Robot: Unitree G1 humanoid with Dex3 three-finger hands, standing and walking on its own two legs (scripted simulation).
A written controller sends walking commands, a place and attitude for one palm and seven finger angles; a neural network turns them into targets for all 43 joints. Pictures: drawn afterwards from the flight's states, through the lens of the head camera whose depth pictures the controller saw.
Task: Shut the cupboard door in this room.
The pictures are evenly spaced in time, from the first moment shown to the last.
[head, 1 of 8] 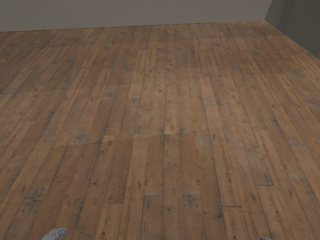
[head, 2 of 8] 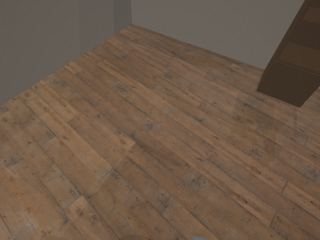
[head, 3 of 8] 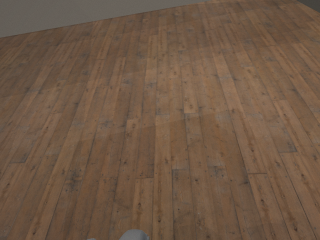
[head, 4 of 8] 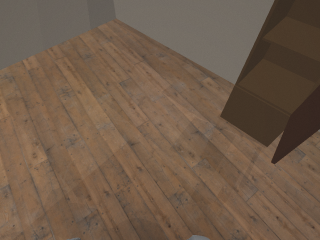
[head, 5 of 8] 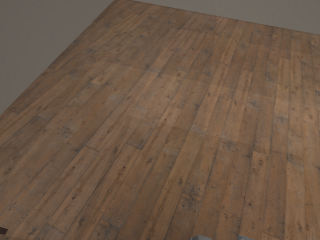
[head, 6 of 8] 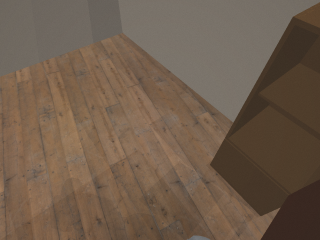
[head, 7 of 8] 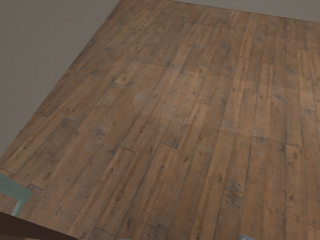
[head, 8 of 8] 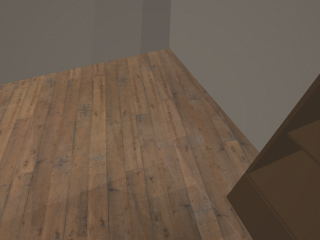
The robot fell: no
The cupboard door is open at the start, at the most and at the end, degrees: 96 96 84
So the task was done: no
